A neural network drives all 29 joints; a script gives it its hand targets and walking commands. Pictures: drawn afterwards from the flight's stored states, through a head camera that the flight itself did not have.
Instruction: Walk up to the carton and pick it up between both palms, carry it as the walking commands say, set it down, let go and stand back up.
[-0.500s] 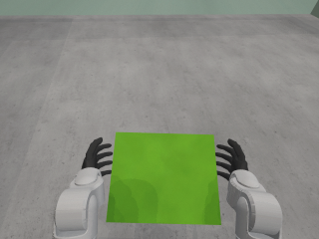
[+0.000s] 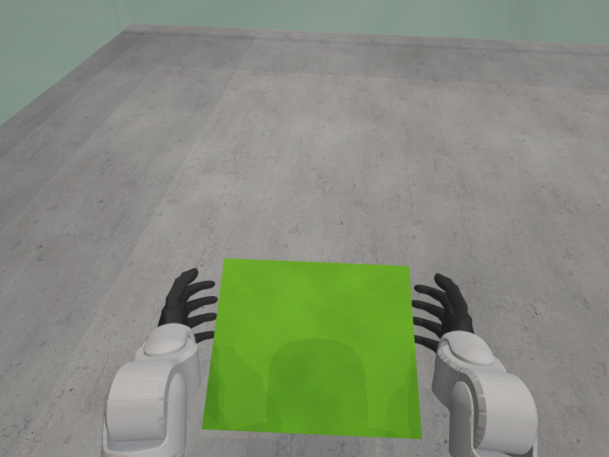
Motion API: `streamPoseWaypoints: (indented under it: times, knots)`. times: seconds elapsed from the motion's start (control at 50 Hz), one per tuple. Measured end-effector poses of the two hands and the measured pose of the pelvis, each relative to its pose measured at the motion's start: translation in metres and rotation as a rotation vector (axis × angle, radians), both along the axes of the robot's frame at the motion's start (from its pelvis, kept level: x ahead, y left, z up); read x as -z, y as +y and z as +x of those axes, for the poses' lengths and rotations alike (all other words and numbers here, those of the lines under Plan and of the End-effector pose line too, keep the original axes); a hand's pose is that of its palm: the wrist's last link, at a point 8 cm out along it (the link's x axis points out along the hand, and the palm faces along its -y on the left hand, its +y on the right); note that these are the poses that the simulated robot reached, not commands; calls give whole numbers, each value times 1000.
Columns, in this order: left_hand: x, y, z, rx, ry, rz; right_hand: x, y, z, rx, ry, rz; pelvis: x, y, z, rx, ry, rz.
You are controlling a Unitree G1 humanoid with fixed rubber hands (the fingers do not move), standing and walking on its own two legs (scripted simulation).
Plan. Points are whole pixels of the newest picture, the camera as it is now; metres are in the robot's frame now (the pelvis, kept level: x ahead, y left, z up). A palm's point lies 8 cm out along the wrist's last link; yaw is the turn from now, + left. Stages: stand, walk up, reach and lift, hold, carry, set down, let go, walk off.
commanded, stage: carry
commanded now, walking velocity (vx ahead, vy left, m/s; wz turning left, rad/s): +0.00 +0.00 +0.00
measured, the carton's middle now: (312, 346) +0.28 -0.01 +0.00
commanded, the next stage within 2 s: none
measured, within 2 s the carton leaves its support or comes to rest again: neither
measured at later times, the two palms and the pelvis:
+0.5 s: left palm (169, 364) +0.21 +0.14 +0.10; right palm (463, 357) +0.22 -0.17 +0.10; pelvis -0.03 -0.02 +0.00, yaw +2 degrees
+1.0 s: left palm (160, 353) +0.23 +0.16 +0.09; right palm (443, 343) +0.24 -0.15 +0.09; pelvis -0.02 -0.01 +0.00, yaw +2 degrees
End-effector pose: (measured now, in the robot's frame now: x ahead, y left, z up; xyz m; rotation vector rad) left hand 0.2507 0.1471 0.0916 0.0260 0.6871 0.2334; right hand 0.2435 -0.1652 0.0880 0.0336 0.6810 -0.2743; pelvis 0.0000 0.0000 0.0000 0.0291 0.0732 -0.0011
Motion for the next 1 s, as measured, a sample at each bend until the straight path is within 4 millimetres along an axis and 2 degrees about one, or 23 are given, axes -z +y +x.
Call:
streamPoseWaypoints:
  times: [0.16, 0.3, 0.54, 0.88, 1.0]
  knots:
    - [4, 15, -25, -94, -12, -37, -7, 16, 3, -96, -11, -41, 3, -9, -11, -39, -1, -13]
    - [-2, 10, -38, -106, -12, -15, -5, 11, -7, -107, -11, -19, 2, -16, -22, -47, -12, -17]
    - [-6, -3, -37, -50, -6, -10, -9, -3, -22, -54, -5, -20, -1, -17, -30, -40, -14, -16]
    - [-7, 9, -31, -66, -8, -11, -9, 10, -11, -71, -6, -23, -1, -9, -25, -36, -20, -19]
    - [0, 13, -23, -60, 12, -6, -2, 13, -4, -76, 14, -27, -2, -5, -23, -37, -24, -20]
